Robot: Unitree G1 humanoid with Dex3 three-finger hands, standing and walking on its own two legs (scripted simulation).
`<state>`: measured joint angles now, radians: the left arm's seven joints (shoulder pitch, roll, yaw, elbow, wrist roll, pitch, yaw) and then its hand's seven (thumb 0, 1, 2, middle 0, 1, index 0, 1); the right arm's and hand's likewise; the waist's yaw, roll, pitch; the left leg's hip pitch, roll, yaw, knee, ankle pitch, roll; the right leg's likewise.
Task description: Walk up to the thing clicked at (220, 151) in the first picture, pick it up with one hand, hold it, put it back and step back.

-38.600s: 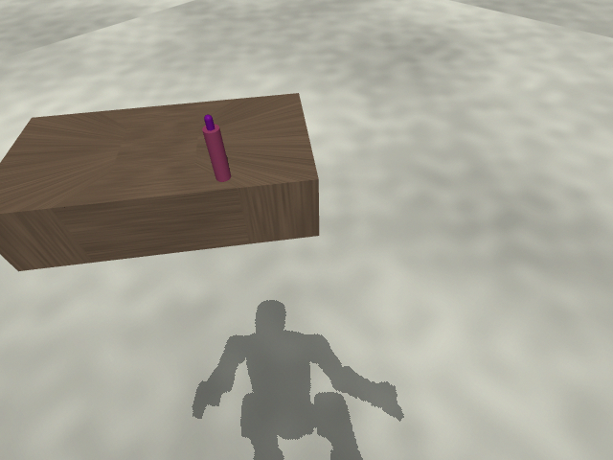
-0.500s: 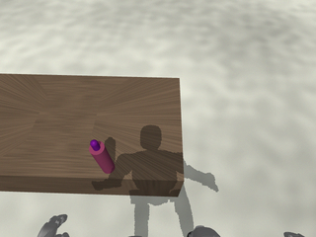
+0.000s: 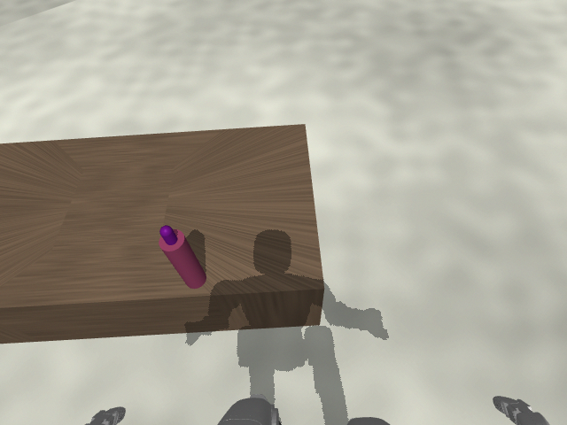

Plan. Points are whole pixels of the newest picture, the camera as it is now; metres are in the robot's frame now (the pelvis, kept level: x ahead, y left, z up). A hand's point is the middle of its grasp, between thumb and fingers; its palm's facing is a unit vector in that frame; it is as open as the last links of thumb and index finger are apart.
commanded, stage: step back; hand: left
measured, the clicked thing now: (182, 256) +0.51 +0.30 -0.29
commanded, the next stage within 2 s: none
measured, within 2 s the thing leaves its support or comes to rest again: neither
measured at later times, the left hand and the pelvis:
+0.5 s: hand out of the picture -0.04 +0.28 -0.15, palm faces +0.03 -0.93 -0.36, open 7.4 cm; pelvis -0.13 +0.00 +0.01, yaw +2 degrees
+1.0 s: hand out of the picture -0.18 +0.24 -0.14, palm faces +0.07 -0.91 -0.41, open 7.4 cm; pelvis -0.30 -0.03 -0.01, yaw +5 degrees
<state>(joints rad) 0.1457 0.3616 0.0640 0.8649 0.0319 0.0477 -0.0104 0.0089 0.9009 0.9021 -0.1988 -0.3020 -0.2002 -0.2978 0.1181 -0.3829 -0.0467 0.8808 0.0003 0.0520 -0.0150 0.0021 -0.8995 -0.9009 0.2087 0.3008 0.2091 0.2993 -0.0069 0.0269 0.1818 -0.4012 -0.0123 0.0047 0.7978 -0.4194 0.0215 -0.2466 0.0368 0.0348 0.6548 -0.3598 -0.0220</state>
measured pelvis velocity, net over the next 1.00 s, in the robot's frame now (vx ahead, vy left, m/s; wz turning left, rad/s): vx -0.30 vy -0.03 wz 0.09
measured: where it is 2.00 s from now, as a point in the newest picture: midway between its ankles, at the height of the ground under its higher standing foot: outside the picture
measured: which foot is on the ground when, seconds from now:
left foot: up 0.00-0.24, down 0.26-0.68, up 0.70-0.96, down 0.98-1.00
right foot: down 0.00-0.28, up 0.30-0.64, down 0.66-0.98, up 1.00-1.00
